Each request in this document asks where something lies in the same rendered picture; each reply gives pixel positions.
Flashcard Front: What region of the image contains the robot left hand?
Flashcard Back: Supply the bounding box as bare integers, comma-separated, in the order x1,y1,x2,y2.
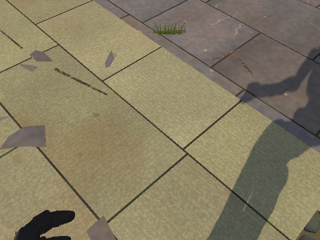
14,210,75,240

